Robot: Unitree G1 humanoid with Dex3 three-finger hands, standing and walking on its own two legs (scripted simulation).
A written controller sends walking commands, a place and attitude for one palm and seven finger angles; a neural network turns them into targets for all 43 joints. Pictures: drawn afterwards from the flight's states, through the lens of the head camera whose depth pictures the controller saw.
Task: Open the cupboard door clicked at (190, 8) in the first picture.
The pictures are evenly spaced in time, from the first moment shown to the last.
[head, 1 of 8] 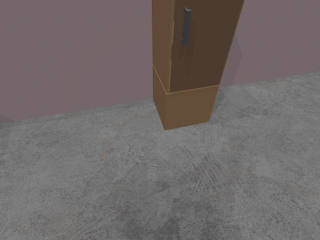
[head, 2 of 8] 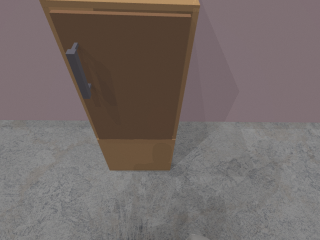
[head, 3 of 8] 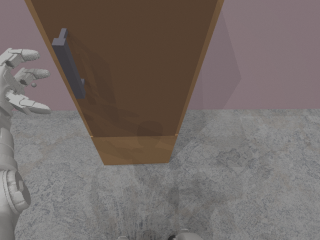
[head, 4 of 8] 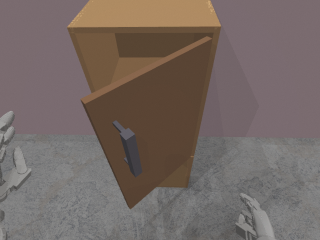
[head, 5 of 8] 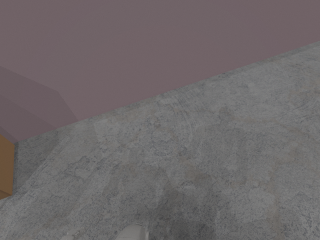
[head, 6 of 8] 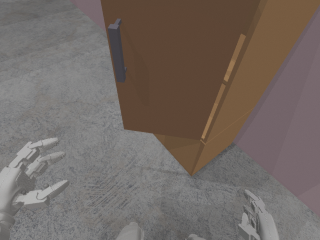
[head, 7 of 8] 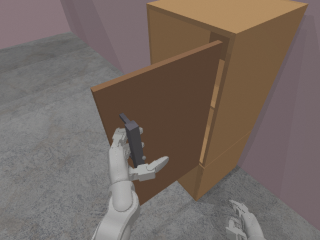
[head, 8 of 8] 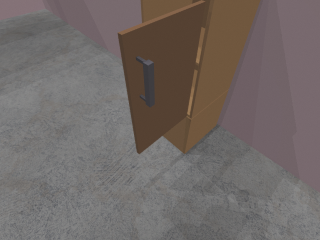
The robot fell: no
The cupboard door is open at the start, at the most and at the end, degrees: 0 91 91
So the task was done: yes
